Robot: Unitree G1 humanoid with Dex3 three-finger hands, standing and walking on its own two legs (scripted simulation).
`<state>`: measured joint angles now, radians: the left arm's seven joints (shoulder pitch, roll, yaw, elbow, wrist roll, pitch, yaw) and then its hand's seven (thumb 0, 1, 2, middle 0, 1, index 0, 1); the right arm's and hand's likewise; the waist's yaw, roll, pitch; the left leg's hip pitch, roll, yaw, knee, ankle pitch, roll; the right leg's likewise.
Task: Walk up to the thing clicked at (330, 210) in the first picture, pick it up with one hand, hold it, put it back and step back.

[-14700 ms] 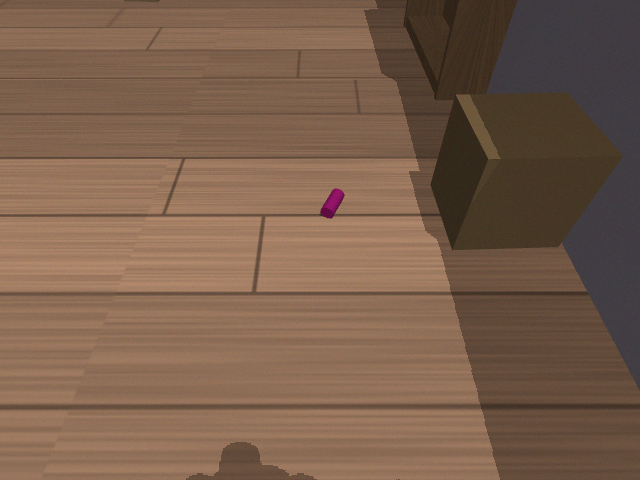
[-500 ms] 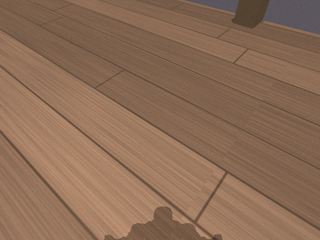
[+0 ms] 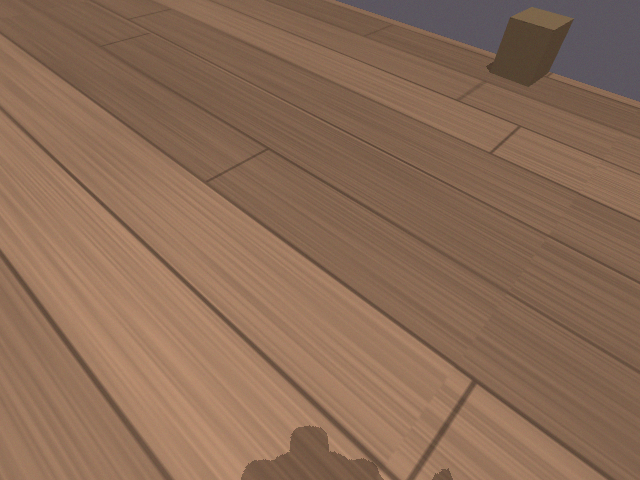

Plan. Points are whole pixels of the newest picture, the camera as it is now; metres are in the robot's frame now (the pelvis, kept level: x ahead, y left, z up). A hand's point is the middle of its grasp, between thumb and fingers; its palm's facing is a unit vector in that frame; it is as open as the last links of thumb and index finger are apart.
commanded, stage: walk up
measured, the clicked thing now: out of the picture -0.16 -0.85 -0.72
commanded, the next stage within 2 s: none
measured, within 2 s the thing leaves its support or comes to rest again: neither
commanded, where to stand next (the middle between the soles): +1.09 -0.09 m, yaw -2 degrees
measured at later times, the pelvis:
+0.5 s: pelvis +0.22 -0.05 +0.01, yaw -2 degrees
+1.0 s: pelvis +0.47 -0.04 +0.01, yaw -2 degrees
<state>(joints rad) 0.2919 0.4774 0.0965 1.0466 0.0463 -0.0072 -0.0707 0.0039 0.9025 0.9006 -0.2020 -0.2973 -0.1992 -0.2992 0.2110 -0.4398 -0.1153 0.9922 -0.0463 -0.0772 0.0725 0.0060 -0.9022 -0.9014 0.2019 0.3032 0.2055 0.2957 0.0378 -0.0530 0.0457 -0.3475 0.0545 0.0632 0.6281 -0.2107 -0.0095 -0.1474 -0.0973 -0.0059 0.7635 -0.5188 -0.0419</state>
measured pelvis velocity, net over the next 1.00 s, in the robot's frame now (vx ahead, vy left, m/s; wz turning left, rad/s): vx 0.47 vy -0.04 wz -0.04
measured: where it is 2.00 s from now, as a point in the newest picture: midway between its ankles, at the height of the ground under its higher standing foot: (341, 313)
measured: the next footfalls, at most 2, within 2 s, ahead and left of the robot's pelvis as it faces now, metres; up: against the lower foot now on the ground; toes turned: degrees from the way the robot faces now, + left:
right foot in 0.38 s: +0.30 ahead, -0.17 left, +0.00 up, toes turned -8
left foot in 0.82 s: +0.55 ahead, +0.07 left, +0.00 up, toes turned +4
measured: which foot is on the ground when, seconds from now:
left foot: down 0.00-0.42, up 0.44-0.80, down 0.82-1.00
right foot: up 0.00-0.36, down 0.38-0.84, up 0.86-1.00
